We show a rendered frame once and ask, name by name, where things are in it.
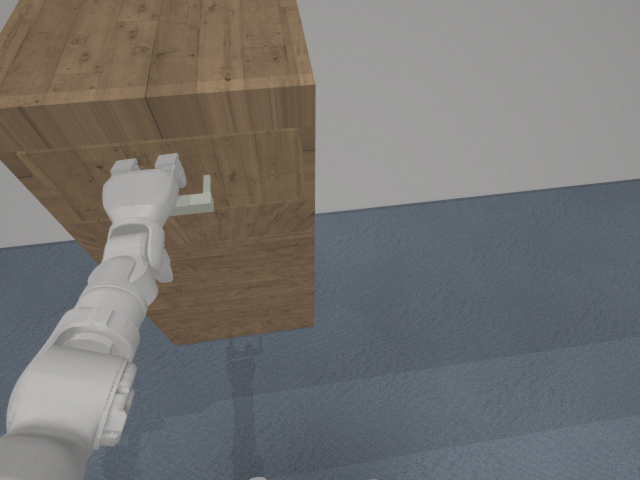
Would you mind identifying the robot left forearm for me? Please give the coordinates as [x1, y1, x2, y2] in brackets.
[6, 217, 165, 433]

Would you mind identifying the cabinet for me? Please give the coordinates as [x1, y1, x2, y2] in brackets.
[0, 0, 316, 345]

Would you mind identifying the left robot hand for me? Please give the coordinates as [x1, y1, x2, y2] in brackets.
[102, 153, 186, 283]

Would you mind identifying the handle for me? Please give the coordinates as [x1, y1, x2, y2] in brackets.
[170, 175, 214, 216]

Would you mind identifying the drawer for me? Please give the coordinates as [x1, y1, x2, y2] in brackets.
[16, 127, 301, 222]

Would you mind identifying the robot left upper arm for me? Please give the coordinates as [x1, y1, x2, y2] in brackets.
[0, 345, 137, 480]

